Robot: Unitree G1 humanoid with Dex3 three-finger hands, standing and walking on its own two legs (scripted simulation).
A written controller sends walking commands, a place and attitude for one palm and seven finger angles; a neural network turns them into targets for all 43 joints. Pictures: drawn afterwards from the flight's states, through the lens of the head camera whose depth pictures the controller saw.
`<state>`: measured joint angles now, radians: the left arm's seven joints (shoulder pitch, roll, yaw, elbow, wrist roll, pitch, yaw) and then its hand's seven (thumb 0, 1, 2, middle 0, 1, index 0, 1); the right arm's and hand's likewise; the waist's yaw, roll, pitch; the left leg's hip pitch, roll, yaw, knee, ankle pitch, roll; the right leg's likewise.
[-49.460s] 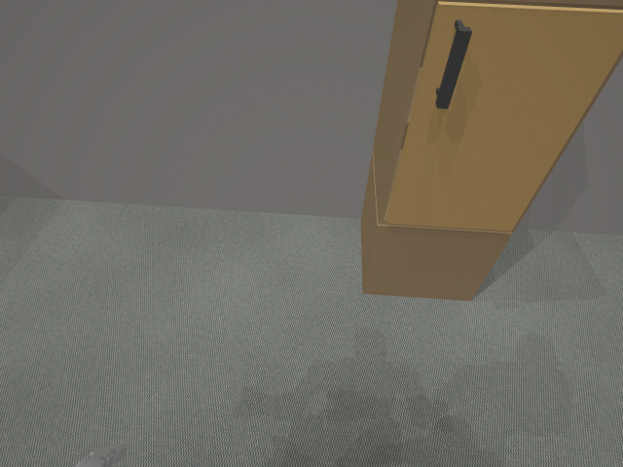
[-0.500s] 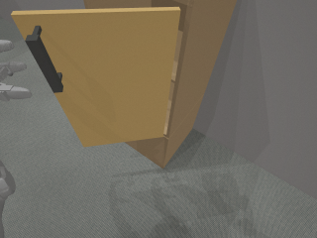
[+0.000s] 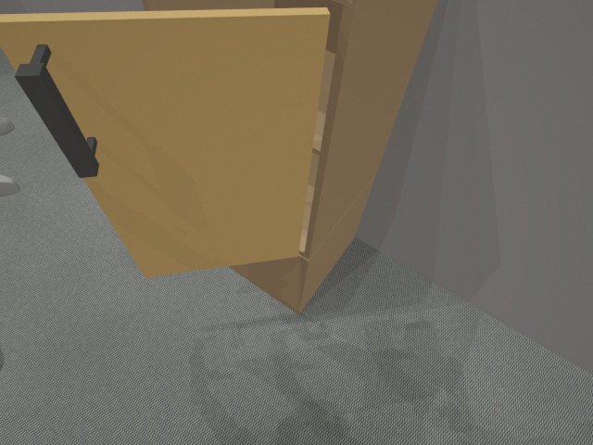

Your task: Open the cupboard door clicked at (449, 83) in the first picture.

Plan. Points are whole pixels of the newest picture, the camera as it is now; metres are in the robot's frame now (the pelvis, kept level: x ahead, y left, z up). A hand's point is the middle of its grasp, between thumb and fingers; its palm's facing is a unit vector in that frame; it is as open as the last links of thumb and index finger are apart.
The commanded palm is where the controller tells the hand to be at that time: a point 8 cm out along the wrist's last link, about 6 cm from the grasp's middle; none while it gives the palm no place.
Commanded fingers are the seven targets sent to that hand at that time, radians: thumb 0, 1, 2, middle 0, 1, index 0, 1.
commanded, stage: move the hooked fingers beside the handle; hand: left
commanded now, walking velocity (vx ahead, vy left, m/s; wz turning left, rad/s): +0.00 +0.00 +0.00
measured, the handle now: (66, 115) +0.49 +0.29 +0.16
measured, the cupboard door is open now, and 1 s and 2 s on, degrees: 45 45 45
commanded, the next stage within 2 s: slide the fingers in behind the handle in 0.28 s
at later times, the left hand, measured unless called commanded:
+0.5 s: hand out of the picture +0.43 +0.36 +0.16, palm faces +0.17 -0.98 +0.00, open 14.0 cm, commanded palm +0.40 +0.40 +0.16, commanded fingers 0.00 -0.50 0.30 -0.30 -1.20 -0.30 -1.20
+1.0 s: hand (13, 151) +0.42 +0.33 +0.16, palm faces +0.17 -0.99 +0.02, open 14.0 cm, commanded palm +0.39 +0.36 +0.16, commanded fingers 0.00 -0.50 0.30 -0.30 -1.20 -0.30 -1.20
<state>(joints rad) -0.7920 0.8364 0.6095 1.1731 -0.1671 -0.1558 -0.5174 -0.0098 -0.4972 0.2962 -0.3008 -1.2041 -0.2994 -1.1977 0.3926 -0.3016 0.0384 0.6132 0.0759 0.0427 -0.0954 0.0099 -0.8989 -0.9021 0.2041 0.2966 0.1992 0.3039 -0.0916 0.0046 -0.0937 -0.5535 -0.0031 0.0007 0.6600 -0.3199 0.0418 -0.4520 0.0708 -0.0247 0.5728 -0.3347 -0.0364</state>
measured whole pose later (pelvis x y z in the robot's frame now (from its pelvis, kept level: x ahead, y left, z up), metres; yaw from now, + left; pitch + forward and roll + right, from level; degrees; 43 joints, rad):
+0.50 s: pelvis +0.00 +0.02 +0.00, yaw +1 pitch +12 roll -3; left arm -0.79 0.77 0.53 1.09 -0.17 -0.14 -0.47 -0.01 -0.50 0.30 -0.30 -1.20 -0.30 -1.20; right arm 0.39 -0.29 0.04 0.60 0.06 0.04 -0.09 0.01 -0.90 -0.90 0.20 0.30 0.20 0.30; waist -0.08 0.01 -0.09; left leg -0.57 -0.03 0.00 0.68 -0.33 0.07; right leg -0.46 0.04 -0.03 0.58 -0.34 -0.01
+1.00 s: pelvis -0.01 +0.02 +0.00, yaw +0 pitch +10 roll -3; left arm -0.77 0.68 0.48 1.03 -0.18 -0.09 -0.38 -0.01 -0.50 0.30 -0.30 -1.20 -0.30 -1.20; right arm 0.40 -0.29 0.04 0.61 0.07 0.02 -0.08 0.01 -0.90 -0.90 0.20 0.30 0.20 0.30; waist -0.09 0.02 -0.09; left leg -0.53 -0.02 0.00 0.67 -0.31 0.06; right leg -0.43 0.05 -0.02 0.58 -0.33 -0.01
